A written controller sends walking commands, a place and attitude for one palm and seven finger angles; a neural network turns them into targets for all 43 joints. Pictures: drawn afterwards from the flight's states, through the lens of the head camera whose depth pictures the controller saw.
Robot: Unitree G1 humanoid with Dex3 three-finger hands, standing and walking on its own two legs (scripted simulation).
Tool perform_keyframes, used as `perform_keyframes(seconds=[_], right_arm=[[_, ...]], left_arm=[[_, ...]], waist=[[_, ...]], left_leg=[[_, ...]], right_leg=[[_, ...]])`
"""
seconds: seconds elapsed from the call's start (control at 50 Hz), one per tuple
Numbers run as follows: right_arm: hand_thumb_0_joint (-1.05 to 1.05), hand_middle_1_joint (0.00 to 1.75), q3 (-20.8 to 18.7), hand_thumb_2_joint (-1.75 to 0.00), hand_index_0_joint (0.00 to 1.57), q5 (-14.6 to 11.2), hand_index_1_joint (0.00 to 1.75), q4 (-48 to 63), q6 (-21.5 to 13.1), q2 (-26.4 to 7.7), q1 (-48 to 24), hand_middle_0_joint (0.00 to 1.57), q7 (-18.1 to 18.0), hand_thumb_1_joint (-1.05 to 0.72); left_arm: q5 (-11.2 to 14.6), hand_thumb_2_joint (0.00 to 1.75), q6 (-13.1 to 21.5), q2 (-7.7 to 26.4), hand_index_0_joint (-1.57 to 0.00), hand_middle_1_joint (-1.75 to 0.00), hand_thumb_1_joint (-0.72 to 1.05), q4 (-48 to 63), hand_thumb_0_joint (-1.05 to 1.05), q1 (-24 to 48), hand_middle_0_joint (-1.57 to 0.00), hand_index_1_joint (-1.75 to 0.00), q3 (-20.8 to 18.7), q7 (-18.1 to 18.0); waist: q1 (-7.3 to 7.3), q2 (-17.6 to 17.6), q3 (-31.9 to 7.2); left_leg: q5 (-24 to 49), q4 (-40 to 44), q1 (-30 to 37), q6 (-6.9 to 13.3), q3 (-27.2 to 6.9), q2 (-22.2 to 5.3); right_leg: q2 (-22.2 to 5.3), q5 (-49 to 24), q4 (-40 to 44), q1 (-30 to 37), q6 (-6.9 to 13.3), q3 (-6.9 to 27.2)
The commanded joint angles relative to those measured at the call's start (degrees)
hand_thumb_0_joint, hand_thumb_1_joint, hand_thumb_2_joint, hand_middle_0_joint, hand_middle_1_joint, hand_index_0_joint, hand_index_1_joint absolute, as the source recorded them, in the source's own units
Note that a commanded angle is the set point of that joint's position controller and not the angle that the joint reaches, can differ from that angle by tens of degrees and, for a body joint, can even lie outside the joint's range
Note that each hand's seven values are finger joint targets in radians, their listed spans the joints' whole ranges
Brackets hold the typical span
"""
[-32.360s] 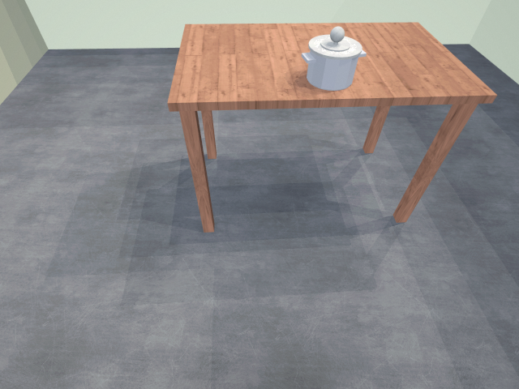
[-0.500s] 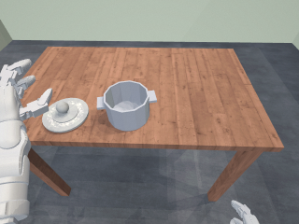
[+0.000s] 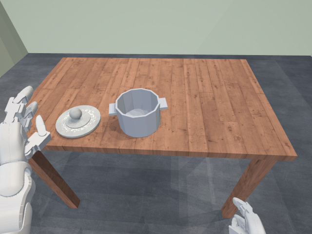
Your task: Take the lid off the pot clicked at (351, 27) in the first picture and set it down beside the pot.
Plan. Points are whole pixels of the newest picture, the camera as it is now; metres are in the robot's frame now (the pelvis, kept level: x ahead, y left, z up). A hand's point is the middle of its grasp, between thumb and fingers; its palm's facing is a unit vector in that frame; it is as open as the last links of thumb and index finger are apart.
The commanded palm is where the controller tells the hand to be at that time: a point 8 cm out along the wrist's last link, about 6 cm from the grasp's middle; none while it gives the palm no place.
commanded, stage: draw the hand back to the body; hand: left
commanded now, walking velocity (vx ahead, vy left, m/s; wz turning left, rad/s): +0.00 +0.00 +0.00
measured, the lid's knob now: (75, 113) +0.50 +0.36 -0.01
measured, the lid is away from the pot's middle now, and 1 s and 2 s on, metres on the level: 0.24 0.24 0.24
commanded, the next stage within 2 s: step back with the hand held close in 0.62 s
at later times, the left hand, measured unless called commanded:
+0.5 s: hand (32, 177) +0.17 +0.25 +0.15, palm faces +0.38 -0.85 -0.36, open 7.4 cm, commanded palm +0.12 +0.30 +0.17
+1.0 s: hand (34, 174) +0.19 +0.27 +0.14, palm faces +0.27 -0.86 -0.44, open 7.4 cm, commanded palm +0.12 +0.31 +0.17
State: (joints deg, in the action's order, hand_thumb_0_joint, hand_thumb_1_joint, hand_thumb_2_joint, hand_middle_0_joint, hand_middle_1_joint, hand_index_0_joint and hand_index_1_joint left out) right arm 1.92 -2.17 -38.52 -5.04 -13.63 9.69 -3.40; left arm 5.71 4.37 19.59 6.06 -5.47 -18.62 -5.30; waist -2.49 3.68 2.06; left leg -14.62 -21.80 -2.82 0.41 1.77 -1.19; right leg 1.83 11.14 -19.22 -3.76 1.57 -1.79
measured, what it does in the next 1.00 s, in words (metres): stands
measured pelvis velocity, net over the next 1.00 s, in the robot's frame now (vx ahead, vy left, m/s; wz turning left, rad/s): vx -0.02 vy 0.04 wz -0.03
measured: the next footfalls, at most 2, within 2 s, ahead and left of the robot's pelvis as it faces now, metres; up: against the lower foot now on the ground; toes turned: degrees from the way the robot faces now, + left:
right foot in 1.68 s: -0.10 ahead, -0.09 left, +0.00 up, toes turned -1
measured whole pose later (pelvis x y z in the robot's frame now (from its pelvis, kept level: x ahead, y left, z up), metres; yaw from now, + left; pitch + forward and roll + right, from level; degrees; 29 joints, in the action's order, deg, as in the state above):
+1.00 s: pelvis -0.02 +0.04 +0.00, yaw -2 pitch -1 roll -1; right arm 0.5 -0.8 -32.3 -3.3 -13.0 9.0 -2.0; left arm 2.0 10.7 20.5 30.8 -32.2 -19.3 -4.4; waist -0.8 -0.1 5.1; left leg -14.9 -26.2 -10.3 3.5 4.6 0.9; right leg -0.3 10.0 -23.0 -11.7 -1.6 0.9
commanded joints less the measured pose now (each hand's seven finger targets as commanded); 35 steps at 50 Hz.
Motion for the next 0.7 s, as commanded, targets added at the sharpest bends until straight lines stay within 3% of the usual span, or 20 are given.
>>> perform_keyframes(seconds=[0.0, 0.02, 0.06, 0.08, 0.1, 0.14, 0.16, 0.2, 0.22, 0.24, 0.28, 0.34, 0.36, 0.42, 0.46, 0.52, 0.56, 0.62, 0.64, 0.68], right_arm=[[0.00, 0.30, -2.5, -0.90, 0.20, 1.0, 0.30, 8.9, -4.2, -6.4, -7.5, 0.20, -0.7, -0.90], [0.00, 0.30, -2.6, -0.90, 0.20, 0.9, 0.30, 8.4, -3.9, -6.4, -7.3, 0.20, -0.8, -0.90], [0.00, 0.30, -2.5, -0.90, 0.20, 0.8, 0.30, 9.1, -3.5, -5.9, -7.9, 0.20, -0.7, -0.90], [0.00, 0.30, -2.5, -0.90, 0.20, 0.7, 0.30, 9.3, -3.6, -5.9, -8.3, 0.20, -0.7, -0.90], [0.00, 0.30, -2.3, -0.90, 0.20, 0.6, 0.30, 10.0, -4.0, -5.8, -8.9, 0.20, -0.5, -0.90], [0.00, 0.30, -2.4, -0.90, 0.20, 0.8, 0.30, 10.7, -5.2, -5.7, -9.2, 0.20, -0.4, -0.90], [0.00, 0.30, -2.5, -0.90, 0.20, 1.0, 0.30, 10.5, -5.7, -5.8, -8.7, 0.20, -0.4, -0.90], [0.00, 0.30, -2.5, -0.90, 0.20, 1.4, 0.30, 10.0, -5.8, -6.0, -7.9, 0.20, -0.4, -0.90], [0.00, 0.30, -2.7, -0.90, 0.20, 1.5, 0.30, 9.4, -5.5, -5.9, -7.4, 0.20, -0.5, -0.90], [0.00, 0.30, -2.7, -0.90, 0.20, 1.6, 0.30, 9.8, -5.2, -5.7, -7.4, 0.20, -0.4, -0.90], [0.00, 0.30, -2.5, -0.90, 0.20, 1.5, 0.30, 10.2, -4.8, -5.4, -7.9, 0.20, -0.4, -0.90], [0.00, 0.30, -2.5, -0.90, 0.20, 1.3, 0.30, 11.2, -5.6, -5.3, -8.4, 0.20, -0.2, -0.90], [0.00, 0.30, -2.5, -0.90, 0.20, 1.4, 0.30, 11.4, -6.0, -5.4, -8.1, 0.20, -0.1, -0.90], [0.00, 0.30, -2.8, -0.90, 0.20, 1.7, 0.30, 11.1, -6.2, -5.3, -7.5, 0.20, -0.1, -0.90], [0.00, 0.30, -2.7, -0.90, 0.20, 1.9, 0.30, 11.0, -5.9, -5.0, -7.4, 0.20, -0.4, -0.90], [0.00, 0.30, -2.5, -0.90, 0.20, 1.7, 0.30, 10.8, -6.0, -5.1, -7.4, 0.20, -0.9, -0.90], [0.00, 0.30, -2.4, -0.90, 0.20, 1.7, 0.30, 10.8, -6.0, -5.0, -7.4, 0.20, -1.1, -0.90], [0.00, 0.30, -2.5, -0.90, 0.20, 1.9, 0.30, 11.3, -6.6, -5.0, -7.5, 0.20, -0.8, -0.90], [0.00, 0.30, -2.3, -0.90, 0.20, 2.1, 0.30, 11.5, -6.8, -4.8, -7.6, 0.20, -0.7, -0.90], [0.00, 0.30, -2.4, -0.90, 0.20, 2.2, 0.30, 11.3, -6.7, -5.0, -7.4, 0.20, -0.6, -0.90]], left_arm=[[0.0, 0.90, 4.7, 16.1, -0.20, -0.30, 0.90, 15.8, 0.00, 7.0, -0.20, -0.30, -9.2, -1.3], [0.2, 0.90, 4.5, 16.7, -0.20, -0.30, 0.90, 13.9, 0.00, 4.8, -0.20, -0.30, -10.3, -1.3], [0.3, 0.90, 4.3, 12.6, -0.20, -0.30, 0.90, 13.9, 0.00, 2.4, -0.20, -0.30, -7.2, -0.7], [0.3, 0.90, 4.3, 10.7, -0.20, -0.30, 0.90, 14.6, 0.00, 1.0, -0.20, -0.30, -5.2, -0.2], [0.2, 0.90, 4.6, 9.0, -0.20, -0.30, 0.90, 18.9, 0.00, 2.2, -0.20, -0.30, -2.6, 0.1], [-0.3, 0.90, 5.6, 9.0, -0.20, -0.30, 0.90, 25.4, 0.00, 2.7, -0.20, -0.30, -1.1, 0.0], [-0.4, 0.90, 5.7, 10.4, -0.20, -0.30, 0.90, 25.9, 0.00, 0.0, -0.20, -0.30, -2.8, -0.4], [-0.6, 0.90, 5.5, 12.9, -0.20, -0.30, 0.90, 26.2, 0.00, -3.9, -0.20, -0.30, -6.3, -1.1], [-0.4, 0.90, 5.2, 14.4, -0.20, -0.30, 0.90, 23.1, 0.00, -7.7, -0.20, -0.30, -8.8, -1.3], [-0.4, 0.90, 5.4, 12.9, -0.20, -0.30, 0.90, 24.1, 0.00, -8.5, -0.20, -0.30, -8.1, -1.1], [-0.4, 0.90, 5.0, 9.7, -0.20, -0.30, 0.90, 24.1, 0.00, -11.4, -0.20, -0.30, -5.4, -0.5], [-0.8, 0.90, 5.3, 7.1, -0.20, -0.30, 0.90, 29.3, 0.00, -12.6, -0.20, -0.30, -1.3, 0.2], [-0.9, 0.90, 5.4, 7.3, -0.20, -0.30, 0.90, 31.3, 0.00, -13.9, -0.20, -0.30, -1.2, 0.1], [-1.1, 0.90, 5.4, 11.3, -0.20, -0.30, 0.90, 33.5, 0.00, -18.8, -0.20, -0.30, -5.8, -0.8], [-1.2, 0.90, 5.1, 10.3, -0.20, -0.30, 0.90, 32.1, 0.00, -19.9, -0.20, -0.30, -5.6, -0.9], [-1.5, 0.90, 4.9, 8.8, -0.20, -0.30, 0.90, 32.4, 0.00, -15.1, -0.20, -0.30, -3.5, -1.1], [-1.6, 0.90, 4.4, 6.9, -0.20, -0.30, 0.90, 30.4, 0.00, -16.2, -0.20, -0.30, -1.7, -0.9], [-1.8, 0.90, 4.9, 9.3, -0.20, -0.30, 0.90, 34.6, 0.00, -19.0, -0.20, -0.30, -3.8, -1.2], [-1.9, 0.90, 5.2, 8.6, -0.20, -0.30, 0.90, 36.2, 0.00, -18.6, -0.20, -0.30, -3.0, -1.1], [-1.8, 0.90, 4.9, 8.9, -0.20, -0.30, 0.90, 35.3, 0.00, -19.8, -0.20, -0.30, -3.8, -1.4]], waist=[[-0.35, -2.0, -10.1], [-0.16, -3.1, -8.1], [-0.02, -2.8, -5.3], [0.11, -2.1, -4.6], [0.31, 0.8, -5.2], [0.36, 3.3, -7.3], [-0.07, 3.8, -7.6], [-0.69, 1.1, -7.7], [-0.76, 0.0, -5.6], [-0.84, -1.1, -6.0], [-0.53, -1.5, -3.2], [-0.03, 0.9, -3.3], [-0.15, 2.0, -4.1], [-0.86, 0.1, -4.8], [-0.82, -1.4, -4.1], [0.41, -0.7, -1.0], [0.27, -0.9, 0.4], [-0.68, 2.1, -3.3], [-0.90, 2.4, -4.7], [-1.07, 0.5, -5.1]], left_leg=[[14.8, 1.8, 2.2, 2.1, -0.2, -0.4], [13.6, 1.9, 1.4, 2.0, -0.3, -0.5], [11.2, 2.5, 0.1, 2.1, 0.1, -0.5], [10.4, 2.6, 0.3, 2.1, 0.2, -0.5], [10.2, 2.6, 1.1, 2.0, 0.1, -0.5], [10.0, 2.7, 2.5, 1.9, -0.6, -0.5], [10.8, 2.6, 2.4, 1.9, -0.9, -0.6], [12.3, 2.4, 1.7, 1.7, -1.3, -0.6], [11.4, 2.5, 0.5, 1.6, -1.2, -0.7], [11.1, 2.8, -0.1, 1.5, -1.1, -0.6], [10.2, 2.8, -0.9, 1.5, -1.0, -0.9], [8.9, 2.7, -0.1, 1.7, -1.1, -0.8], [9.4, 2.6, 0.2, 1.6, -1.4, -0.9], [10.4, 2.2, -0.4, 1.4, -1.9, -0.8], [10.1, 2.1, -1.0, 1.5, -1.5, -0.8], [7.1, 2.2, -1.3, 1.4, -1.8, -0.8], [5.2, 2.5, -1.7, 1.6, -2.0, -0.8], [6.8, 2.5, -0.7, 1.4, -2.2, -0.7], [7.7, 2.8, -1.0, 1.3, -2.5, -0.5], [9.9, 2.4, -0.9, 1.1, -2.5, -0.7]], right_leg=[[-2.0, -13.1, 2.2, 1.4, 0.3, 0.2], [-2.0, -11.7, 2.7, 0.7, 0.2, 0.4], [-2.1, -9.0, 3.4, -0.6, 0.1, 0.4], [-2.2, -8.0, 3.7, -1.3, 0.1, 0.3], [-2.3, -7.5, 3.8, -1.5, 0.1, 0.5], [-2.1, -7.0, 3.6, -1.1, 0.2, 0.6], [-2.2, -7.8, 3.2, -0.7, 0.4, 0.4], [-1.9, -9.1, 2.7, 0.4, 0.5, 0.2], [-1.9, -8.3, 3.0, -0.1, 0.5, 0.3], [-1.9, -7.8, 3.0, 0.3, 0.5, 0.2], [-2.0, -6.8, 3.2, -1.2, 0.4, 0.1], [-2.0, -5.3, 3.6, -2.4, 0.2, 0.3], [-2.1, -5.7, 3.2, -2.0, 0.3, 0.2], [-1.9, -6.7, 2.7, -0.7, 0.5, 0.5], [-1.9, -6.4, 3.0, -1.2, 0.5, 0.5], [-1.9, -3.5, 3.8, -3.6, 0.4, 0.5], [-1.9, -1.4, 4.1, -4.6, 0.3, 0.2], [-2.0, -3.2, 2.9, -2.3, 0.5, 0.6], [-1.9, -3.9, 2.5, -1.1, 0.6, 0.2], [-1.9, -5.7, 2.1, -0.5, 0.7, 0.1]])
